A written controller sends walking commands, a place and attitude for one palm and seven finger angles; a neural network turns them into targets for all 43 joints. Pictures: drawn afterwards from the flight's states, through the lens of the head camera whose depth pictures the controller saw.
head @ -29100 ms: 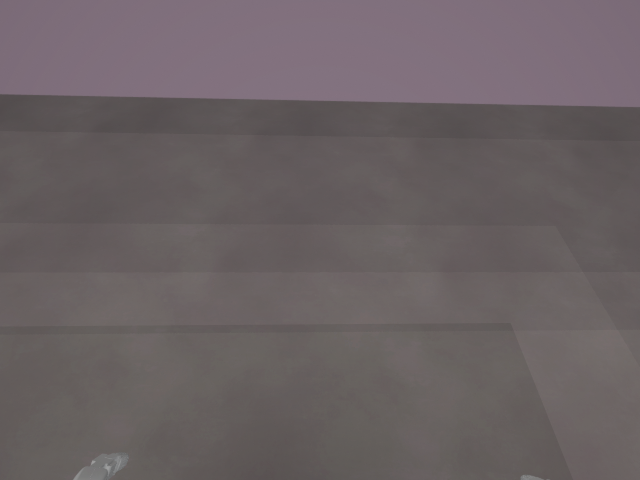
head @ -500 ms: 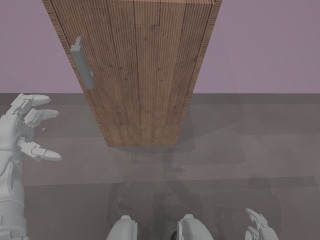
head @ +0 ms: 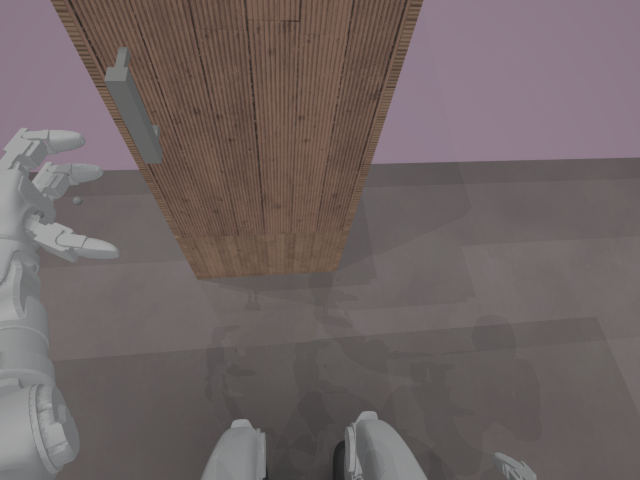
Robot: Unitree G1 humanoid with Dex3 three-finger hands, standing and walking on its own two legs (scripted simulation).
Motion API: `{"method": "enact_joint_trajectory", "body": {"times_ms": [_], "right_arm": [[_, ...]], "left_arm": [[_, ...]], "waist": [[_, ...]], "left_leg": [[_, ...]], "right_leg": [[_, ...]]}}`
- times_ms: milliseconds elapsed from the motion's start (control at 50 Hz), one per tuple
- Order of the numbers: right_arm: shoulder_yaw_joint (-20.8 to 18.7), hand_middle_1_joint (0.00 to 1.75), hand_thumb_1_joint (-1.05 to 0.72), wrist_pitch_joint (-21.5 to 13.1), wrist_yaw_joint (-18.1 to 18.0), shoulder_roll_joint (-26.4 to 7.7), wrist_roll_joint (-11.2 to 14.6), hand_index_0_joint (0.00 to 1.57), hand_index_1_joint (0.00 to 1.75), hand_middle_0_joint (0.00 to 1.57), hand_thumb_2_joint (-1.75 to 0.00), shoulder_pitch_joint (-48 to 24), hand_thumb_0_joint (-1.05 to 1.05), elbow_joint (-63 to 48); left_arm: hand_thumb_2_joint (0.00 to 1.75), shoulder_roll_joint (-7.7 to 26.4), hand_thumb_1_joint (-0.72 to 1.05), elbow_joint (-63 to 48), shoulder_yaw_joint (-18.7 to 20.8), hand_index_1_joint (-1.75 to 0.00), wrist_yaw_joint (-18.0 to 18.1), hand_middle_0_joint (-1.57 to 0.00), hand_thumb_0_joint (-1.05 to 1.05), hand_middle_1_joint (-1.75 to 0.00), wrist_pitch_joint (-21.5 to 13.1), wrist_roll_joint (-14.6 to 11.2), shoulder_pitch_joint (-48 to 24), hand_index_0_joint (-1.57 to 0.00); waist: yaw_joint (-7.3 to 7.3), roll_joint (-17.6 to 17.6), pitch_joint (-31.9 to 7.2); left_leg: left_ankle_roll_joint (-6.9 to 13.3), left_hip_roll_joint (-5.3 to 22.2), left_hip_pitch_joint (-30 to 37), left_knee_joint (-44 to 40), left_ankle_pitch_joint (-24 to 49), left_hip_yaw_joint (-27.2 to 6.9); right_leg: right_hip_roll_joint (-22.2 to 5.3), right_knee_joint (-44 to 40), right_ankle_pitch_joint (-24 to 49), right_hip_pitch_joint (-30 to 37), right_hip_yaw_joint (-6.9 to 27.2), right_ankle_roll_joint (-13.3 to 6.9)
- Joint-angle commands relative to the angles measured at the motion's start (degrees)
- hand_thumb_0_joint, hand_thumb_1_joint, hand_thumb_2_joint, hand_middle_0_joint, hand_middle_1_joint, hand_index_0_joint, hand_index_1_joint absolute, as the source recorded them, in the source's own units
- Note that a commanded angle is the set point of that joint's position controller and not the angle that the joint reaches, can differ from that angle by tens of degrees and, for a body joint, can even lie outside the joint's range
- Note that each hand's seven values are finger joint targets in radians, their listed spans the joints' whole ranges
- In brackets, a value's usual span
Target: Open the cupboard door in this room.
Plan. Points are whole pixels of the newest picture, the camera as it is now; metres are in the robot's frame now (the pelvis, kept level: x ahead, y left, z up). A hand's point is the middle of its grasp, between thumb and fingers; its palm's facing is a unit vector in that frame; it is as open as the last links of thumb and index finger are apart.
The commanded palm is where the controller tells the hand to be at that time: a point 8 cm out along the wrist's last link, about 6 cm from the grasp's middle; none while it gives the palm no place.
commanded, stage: move the hooked fingers beside the handle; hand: left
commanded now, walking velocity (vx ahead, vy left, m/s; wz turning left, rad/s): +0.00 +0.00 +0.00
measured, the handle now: (139, 109) +0.58 +0.24 +0.05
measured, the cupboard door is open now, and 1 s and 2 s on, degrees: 0 0 0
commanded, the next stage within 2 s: none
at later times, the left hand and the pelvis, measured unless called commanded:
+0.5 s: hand (92, 152) +0.50 +0.28 +0.05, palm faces +0.07 -1.00 -0.02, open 14.0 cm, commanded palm +0.49 +0.32 +0.04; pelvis -0.01 +0.00 -0.01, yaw -1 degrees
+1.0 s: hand (79, 138) +0.52 +0.30 +0.05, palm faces +0.11 -0.99 -0.01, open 14.0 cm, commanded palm +0.50 +0.32 +0.04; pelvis +0.00 +0.01 -0.02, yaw -2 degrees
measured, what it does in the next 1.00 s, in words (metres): stands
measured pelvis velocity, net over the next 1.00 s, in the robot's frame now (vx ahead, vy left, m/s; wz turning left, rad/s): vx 0.00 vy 0.01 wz -0.04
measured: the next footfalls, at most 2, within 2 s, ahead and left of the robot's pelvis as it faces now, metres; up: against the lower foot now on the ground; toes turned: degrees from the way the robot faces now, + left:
none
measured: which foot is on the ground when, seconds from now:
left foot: down 0.00-1.00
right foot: down 0.00-1.00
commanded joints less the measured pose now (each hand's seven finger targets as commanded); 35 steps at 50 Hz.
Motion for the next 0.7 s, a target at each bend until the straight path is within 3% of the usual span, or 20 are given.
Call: {"method": "enact_joint_trajectory", "body": {"times_ms": [0, 40, 100, 120, 160, 220, 280, 300, 320, 380, 460, 540, 580, 620, 680], "right_arm": [[-4.27, 0.30, -0.90, -0.68, -0.83, -10.45, -0.48, 0.20, 0.30, 0.20, -0.90, 7.33, 0.00, -3.18], [-4.13, 0.30, -0.90, -0.09, -0.88, -10.70, -0.46, 0.20, 0.30, 0.20, -0.90, 7.65, 0.00, -2.82], [-3.81, 0.30, -0.90, 0.53, -1.15, -10.97, -0.50, 0.20, 0.30, 0.20, -0.90, 8.21, 0.00, -2.27], [-3.74, 0.30, -0.90, 0.74, -1.27, -11.25, -0.60, 0.20, 0.30, 0.20, -0.90, 8.34, 0.00, -2.21], [-3.59, 0.30, -0.90, 1.02, -1.18, -11.11, -0.72, 0.20, 0.30, 0.20, -0.90, 8.56, 0.00, -2.14], [-3.32, 0.30, -0.90, 1.75, -1.19, -11.57, -1.03, 0.20, 0.30, 0.20, -0.90, 9.45, 0.00, -1.90], [-3.20, 0.30, -0.90, 2.20, -0.97, -11.44, -1.30, 0.20, 0.30, 0.20, -0.90, 10.15, 0.00, -1.73], [-3.20, 0.30, -0.90, 2.51, -0.91, -11.80, -1.39, 0.20, 0.30, 0.20, -0.90, 10.64, 0.00, -1.60], [-3.13, 0.30, -0.90, 2.75, -0.76, -11.68, -1.40, 0.20, 0.30, 0.20, -0.90, 10.61, 0.00, -1.74], [-2.78, 0.30, -0.90, 3.39, -0.71, -11.86, -1.41, 0.20, 0.30, 0.20, -0.90, 11.34, 0.00, -1.80], [-2.40, 0.30, -0.90, 4.27, -0.77, -12.17, -1.41, 0.20, 0.30, 0.20, -0.90, 11.95, 0.00, -2.19], [-2.04, 0.30, -0.90, 4.37, -0.68, -12.39, -1.85, 0.20, 0.30, 0.20, -0.90, 12.78, 0.00, -1.69], [-2.06, 0.30, -0.90, 4.53, -0.54, -12.47, -2.07, 0.20, 0.30, 0.20, -0.90, 13.47, 0.00, -1.41], [-1.72, 0.30, -0.90, 4.83, -0.56, -12.82, -2.04, 0.20, 0.30, 0.20, -0.90, 13.76, 0.00, -1.15], [-1.58, 0.30, -0.90, 5.40, -0.29, -12.66, -1.95, 0.20, 0.30, 0.20, -0.90, 14.50, 0.00, -2.12]], "left_arm": [[0.30, 17.69, -0.50, -9.31, 2.46, -1.20, 0.02, -0.30, 0.00, -1.20, -5.48, -0.74, -21.44, -0.30], [0.30, 18.76, -0.50, -6.79, 2.86, -1.20, -0.10, -0.30, 0.00, -1.20, -5.52, -0.45, -23.32, -0.30], [0.30, 20.21, -0.50, -3.83, 2.38, -1.20, -0.52, -0.30, 0.00, -1.20, -5.25, 0.51, -27.98, -0.30], [0.30, 22.11, -0.50, -3.23, 3.15, -1.20, -0.44, -0.30, 0.00, -1.20, -5.22, 1.03, -29.44, -0.30], [0.30, 21.79, -0.50, -2.91, 2.27, -1.20, -0.35, -0.30, 0.00, -1.20, -5.19, 1.45, -30.91, -0.30], [0.30, 25.36, -0.50, -1.90, 4.19, -1.20, -0.14, -0.30, 0.00, -1.20, -5.43, 1.98, -32.74, -0.30], [0.30, 24.87, -0.50, -1.99, 3.36, -1.20, -0.02, -0.30, 0.00, -1.20, -5.26, 2.12, -35.29, -0.30], [0.30, 26.30, -0.50, -1.91, 4.39, -1.20, 0.03, -0.30, 0.00, -1.20, -5.10, 2.36, -34.96, -0.30], [0.30, 26.16, -0.50, -1.19, 4.13, -1.20, -0.08, -0.30, 0.00, -1.20, -4.78, 2.45, -34.55, -0.30], [0.30, 27.41, -0.50, 1.34, 4.50, -1.20, -0.01, -0.30, 0.00, -1.20, -3.47, 2.79, -35.99, -0.30], [0.30, 30.72, -0.50, 3.08, 5.09, -1.20, 0.18, -0.30, 0.00, -1.20, -2.36, 4.29, -38.51, -0.30], [0.30, 31.90, -0.50, 2.17, 4.45, -1.20, 0.74, -0.30, 0.00, -1.20, -3.33, 5.03, -44.93, -0.30], [0.30, 32.27, -0.50, 1.69, 4.51, -1.20, 0.65, -0.30, 0.00, -1.20, -3.77, 5.25, -45.89, -0.30], [0.30, 33.25, -0.50, 5.04, 4.72, -1.20, 0.44, -0.30, 0.00, -1.20, -2.76, 5.58, -45.96, -0.30], [0.30, 31.49, -0.50, 7.02, 3.65, -1.20, -0.45, -0.30, 0.00, -1.20, -0.88, 5.83, -41.54, -0.30]], "waist": [[0.27, 7.80, -25.31], [-0.37, 6.49, -24.34], [-1.37, 7.60, -24.23], [-1.40, 8.05, -24.02], [-1.72, 9.73, -25.18], [-1.78, 10.25, -27.49], [-2.58, 11.78, -29.13], [-2.22, 12.37, -30.53], [-2.14, 12.75, -30.34], [-3.21, 9.61, -28.48], [-3.79, 10.56, -27.38], [-5.57, 13.11, -29.02], [-5.60, 15.06, -31.36], [-6.30, 13.82, -29.87], [-5.29, 14.22, -30.39]], "left_leg": [[0.16, -0.74, 17.33, -7.67, 24.66, -3.11], [0.38, -0.80, 15.62, -7.52, 23.20, -3.23], [0.60, -0.90, 14.16, -6.82, 21.02, -3.15], [0.54, -0.84, 13.93, -6.76, 20.56, -3.59], [0.63, -0.94, 14.69, -6.24, 20.93, -3.51], [0.47, -0.65, 15.61, -5.46, 23.76, -4.09], [0.55, -0.50, 16.55, -4.64, 25.82, -4.39], [0.32, -0.35, 17.86, -4.62, 27.32, -4.59], [0.31, -0.40, 17.53, -4.44, 27.95, -4.43], [1.00, -0.42, 13.80, -3.96, 25.65, -4.24], [1.08, -0.41, 11.57, -3.77, 23.75, -3.88], [1.04, -0.03, 13.37, -2.66, 24.60, -4.84], [0.76, 0.09, 15.66, -2.19, 27.34, -5.41], [0.78, 0.28, 14.49, -1.82, 26.83, -5.58], [0.89, 0.10, 14.34, -2.20, 28.31, -5.27]], "right_leg": [[1.82, -5.07, 14.66, 11.17, 1.69, -0.93], [1.82, -5.02, 14.08, 11.05, 1.59, -0.81], [1.78, -4.89, 12.87, 9.79, 2.09, -0.72], [1.71, -4.62, 12.11, 9.09, 1.89, -0.83], [1.74, -4.62, 12.23, 8.52, 2.10, -0.78], [1.87, -3.85, 13.60, 8.23, 1.85, -0.82], [1.97, -3.28, 14.69, 7.37, 1.71, -0.75], [1.99, -3.22, 15.32, 7.31, 1.56, -0.74], [1.94, -3.30, 15.89, 7.59, 1.59, -0.69], [2.17, -3.41, 15.90, 8.46, 1.76, -0.50], [2.20, -3.67, 15.14, 8.24, 1.97, -0.33], [2.47, -2.98, 14.10, 5.07, 1.73, -0.41], [2.55, -2.33, 14.94, 4.11, 1.39, -0.71], [2.58, -2.55, 14.51, 3.13, 1.20, -0.49], [2.57, -2.33, 16.16, 4.52, 1.00, -0.69]]}}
